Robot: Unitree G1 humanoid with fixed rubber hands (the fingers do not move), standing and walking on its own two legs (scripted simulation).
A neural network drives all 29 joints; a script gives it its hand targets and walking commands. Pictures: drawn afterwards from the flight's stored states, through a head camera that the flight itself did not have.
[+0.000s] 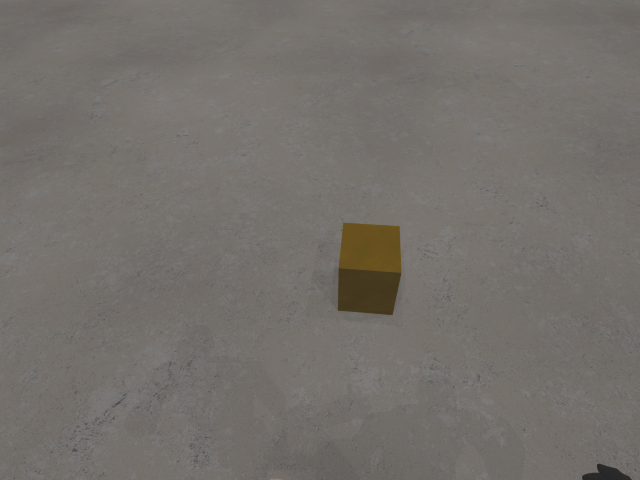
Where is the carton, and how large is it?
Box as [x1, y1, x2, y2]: [338, 223, 400, 314]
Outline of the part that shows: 343,223 339,260 338,310 392,314 400,276 399,226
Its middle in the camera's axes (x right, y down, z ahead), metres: +0.17 +0.11 +1.41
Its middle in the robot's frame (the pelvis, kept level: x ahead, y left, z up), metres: +0.94 -0.09 -0.64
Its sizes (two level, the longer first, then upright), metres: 0.210 0.200 0.250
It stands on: the floor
